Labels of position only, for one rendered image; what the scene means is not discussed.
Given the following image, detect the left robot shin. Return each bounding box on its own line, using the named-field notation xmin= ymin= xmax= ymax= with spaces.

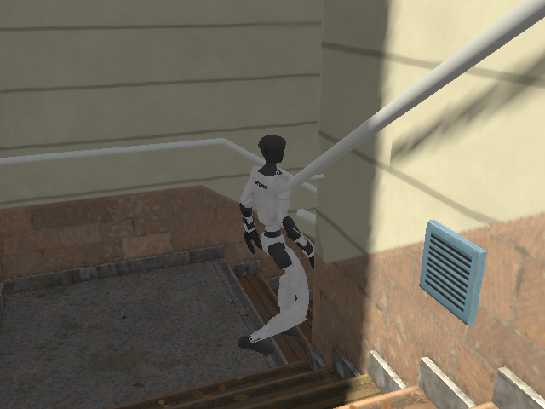
xmin=278 ymin=275 xmax=295 ymax=312

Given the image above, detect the robot left forearm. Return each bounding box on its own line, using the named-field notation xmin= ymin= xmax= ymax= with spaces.
xmin=239 ymin=203 xmax=255 ymax=233

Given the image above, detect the left robot hand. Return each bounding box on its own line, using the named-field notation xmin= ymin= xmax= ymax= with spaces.
xmin=244 ymin=229 xmax=262 ymax=254

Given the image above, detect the robot right forearm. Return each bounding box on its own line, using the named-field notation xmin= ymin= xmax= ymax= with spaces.
xmin=282 ymin=216 xmax=314 ymax=258

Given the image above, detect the left robot foot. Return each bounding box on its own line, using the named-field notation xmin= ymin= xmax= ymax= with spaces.
xmin=281 ymin=328 xmax=299 ymax=336

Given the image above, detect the left robot upper arm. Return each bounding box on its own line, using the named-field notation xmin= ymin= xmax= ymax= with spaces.
xmin=240 ymin=166 xmax=262 ymax=208

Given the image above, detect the right robot upper arm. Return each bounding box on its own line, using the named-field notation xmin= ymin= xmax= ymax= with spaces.
xmin=275 ymin=176 xmax=293 ymax=228

